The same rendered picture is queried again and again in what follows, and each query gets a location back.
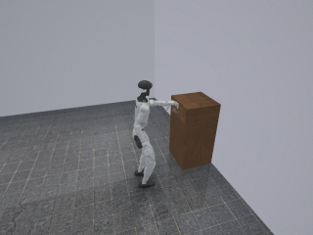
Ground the robot right forearm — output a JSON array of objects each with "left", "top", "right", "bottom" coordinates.
[{"left": 135, "top": 124, "right": 149, "bottom": 149}]

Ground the drawer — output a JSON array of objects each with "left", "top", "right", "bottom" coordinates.
[{"left": 171, "top": 98, "right": 186, "bottom": 124}]

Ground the right robot upper arm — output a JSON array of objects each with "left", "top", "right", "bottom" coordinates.
[{"left": 133, "top": 103, "right": 149, "bottom": 129}]

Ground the right robot thigh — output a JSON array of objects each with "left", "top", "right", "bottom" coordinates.
[{"left": 135, "top": 137, "right": 156, "bottom": 165}]

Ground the robot left hand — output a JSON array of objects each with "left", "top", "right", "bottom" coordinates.
[{"left": 166, "top": 100, "right": 179, "bottom": 111}]

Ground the left robot upper arm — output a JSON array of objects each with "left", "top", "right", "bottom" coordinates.
[{"left": 138, "top": 96, "right": 155, "bottom": 107}]

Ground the cabinet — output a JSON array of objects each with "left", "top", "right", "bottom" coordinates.
[{"left": 169, "top": 92, "right": 221, "bottom": 170}]

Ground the left robot thigh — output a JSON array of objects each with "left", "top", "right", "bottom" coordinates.
[{"left": 142, "top": 131, "right": 151, "bottom": 155}]

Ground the robot thigh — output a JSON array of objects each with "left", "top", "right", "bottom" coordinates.
[
  {"left": 142, "top": 131, "right": 151, "bottom": 155},
  {"left": 135, "top": 137, "right": 156, "bottom": 165}
]

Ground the robot left forearm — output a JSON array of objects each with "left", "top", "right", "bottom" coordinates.
[{"left": 154, "top": 100, "right": 168, "bottom": 107}]

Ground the robot right hand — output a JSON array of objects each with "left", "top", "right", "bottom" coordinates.
[{"left": 143, "top": 147, "right": 155, "bottom": 163}]

